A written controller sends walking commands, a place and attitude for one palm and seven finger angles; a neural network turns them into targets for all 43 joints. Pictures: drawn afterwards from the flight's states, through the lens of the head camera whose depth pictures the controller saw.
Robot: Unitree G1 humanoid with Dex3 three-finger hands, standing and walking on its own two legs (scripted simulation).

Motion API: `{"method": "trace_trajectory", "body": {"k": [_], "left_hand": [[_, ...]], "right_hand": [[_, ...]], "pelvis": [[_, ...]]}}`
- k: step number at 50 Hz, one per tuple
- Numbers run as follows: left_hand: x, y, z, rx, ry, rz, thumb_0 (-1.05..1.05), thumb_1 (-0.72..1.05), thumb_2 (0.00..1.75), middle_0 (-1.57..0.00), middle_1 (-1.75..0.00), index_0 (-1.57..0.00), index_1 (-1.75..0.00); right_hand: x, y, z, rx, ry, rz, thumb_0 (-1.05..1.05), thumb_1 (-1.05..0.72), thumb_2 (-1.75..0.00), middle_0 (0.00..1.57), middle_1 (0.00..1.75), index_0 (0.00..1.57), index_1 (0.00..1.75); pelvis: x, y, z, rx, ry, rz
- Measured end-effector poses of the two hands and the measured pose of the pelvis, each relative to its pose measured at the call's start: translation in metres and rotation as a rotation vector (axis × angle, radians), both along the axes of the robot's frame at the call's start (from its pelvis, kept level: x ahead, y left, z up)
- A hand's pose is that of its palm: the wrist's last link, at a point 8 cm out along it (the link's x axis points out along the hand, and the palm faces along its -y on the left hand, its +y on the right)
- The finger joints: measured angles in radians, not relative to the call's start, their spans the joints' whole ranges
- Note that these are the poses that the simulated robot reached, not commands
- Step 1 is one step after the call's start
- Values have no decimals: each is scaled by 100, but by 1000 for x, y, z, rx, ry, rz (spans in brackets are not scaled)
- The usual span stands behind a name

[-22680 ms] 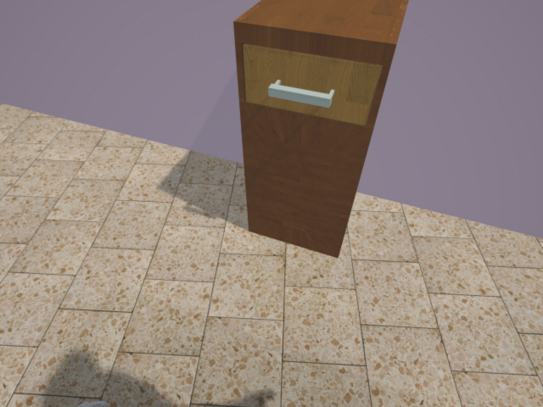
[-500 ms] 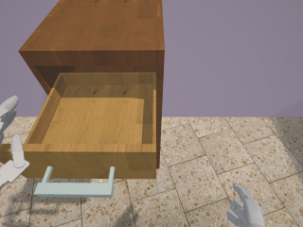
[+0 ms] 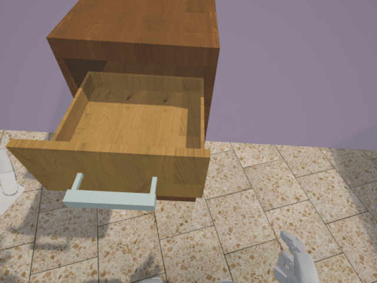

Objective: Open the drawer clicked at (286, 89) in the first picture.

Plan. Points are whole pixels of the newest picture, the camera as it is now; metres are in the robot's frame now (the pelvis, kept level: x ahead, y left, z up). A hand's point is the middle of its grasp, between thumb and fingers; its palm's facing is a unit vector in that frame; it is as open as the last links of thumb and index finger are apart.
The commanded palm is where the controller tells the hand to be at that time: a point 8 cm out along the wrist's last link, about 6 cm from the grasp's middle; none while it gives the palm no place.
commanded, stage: step back with the hand held close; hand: left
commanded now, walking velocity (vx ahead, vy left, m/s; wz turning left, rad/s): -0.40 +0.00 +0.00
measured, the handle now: (114, 189) +0.29 +0.18 +0.02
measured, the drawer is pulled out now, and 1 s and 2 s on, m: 0.30 0.30 0.30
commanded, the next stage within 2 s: stop stepping back and stand still in 0.38 s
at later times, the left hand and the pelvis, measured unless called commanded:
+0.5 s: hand (16, 274) +0.11 +0.20 +0.19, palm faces +0.30 -0.80 -0.53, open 7.4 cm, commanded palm +0.03 +0.25 +0.22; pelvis -0.10 -0.03 +0.01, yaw +0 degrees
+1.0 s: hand out of the picture -0.01 +0.20 +0.20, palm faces +0.39 -0.78 -0.48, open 7.4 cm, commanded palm -0.07 +0.24 +0.22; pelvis -0.19 -0.04 +0.01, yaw +1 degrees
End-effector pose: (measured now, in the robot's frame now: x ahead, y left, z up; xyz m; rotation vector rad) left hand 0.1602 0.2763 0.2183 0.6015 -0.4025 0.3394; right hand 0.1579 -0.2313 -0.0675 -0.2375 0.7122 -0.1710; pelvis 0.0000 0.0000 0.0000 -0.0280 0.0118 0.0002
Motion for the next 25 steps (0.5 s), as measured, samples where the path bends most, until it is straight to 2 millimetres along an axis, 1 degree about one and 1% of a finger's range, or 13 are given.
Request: {"method": "trace_trajectory", "body": {"k": [2, 4, 8, 11, 13, 15, 17, 21, 23, 25], "left_hand": [[-3, 1, 4, 10, -6, 3, 1, 89, 90, -21, -30, -22, -31], [-6, -3, 5, 9, -7, -4, 1, 89, 90, -21, -30, -22, -31], [-10, -21, 3, 3, 13, -53, 1, 89, 90, -20, -30, -21, -31], [-15, -41, 1, -3, 58, -109, 1, 89, 90, -20, -30, -21, -31], [-24, -52, 2, 11, 86, -149, 1, 89, 90, -21, -30, -21, -31], [-35, -58, 3, 23, 106, -170, 1, 89, 90, -21, -30, -22, -31], [-46, -56, 3, 31, 127, -157, 1, 89, 90, -21, -30, -22, -31], [-63, -42, -2, 26, 150, -85, 1, 89, 90, -21, -30, -22, -31], [-73, -35, -7, 18, 141, -71, 1, 89, 90, -21, -30, -22, -31], [-85, -33, -11, 9, 131, -73, 1, 89, 90, -21, -30, -22, -31]], "right_hand": [[-5, 3, 1, 11, -2, 7, 1, -90, -90, 20, 30, 20, 30], [-10, 5, 0, 25, -2, 21, 1, -90, -90, 20, 30, 20, 30], [-18, 4, -5, 54, -1, 57, 1, -90, -90, 20, 30, 20, 30], [-27, -4, -8, 76, -1, 66, 1, -90, -90, 21, 30, 20, 30], [-35, -12, -8, 89, -5, 46, 1, -90, -90, 21, 30, 20, 30], [-45, -23, -5, 88, 3, 5, 1, -90, -90, 21, 30, 20, 30], [-56, -32, 0, 66, 19, -30, 1, -90, -90, 21, 30, 20, 30], [-72, -43, 9, 2, 32, -56, 1, -90, -90, 20, 30, 20, 30], [-79, -47, 8, -29, 20, -56, 1, -90, -90, 20, 30, 20, 30], [-88, -47, 9, -31, 20, -54, 1, -90, -90, 20, 30, 20, 29]], "pelvis": [[-3, -2, 1, -3, 10, -1], [-7, -4, 2, 0, 21, -15], [-23, -15, 1, 14, 41, -49], [-44, -23, 4, -16, 33, -51], [-54, -28, 5, -24, 25, -43], [-60, -31, 6, -1, 29, -41], [-64, -32, 10, 25, 38, -41], [-78, -30, 13, 43, 57, -27], [-89, -26, 7, 22, 59, -9], [-104, -27, 6, 44, 49, -7]]}}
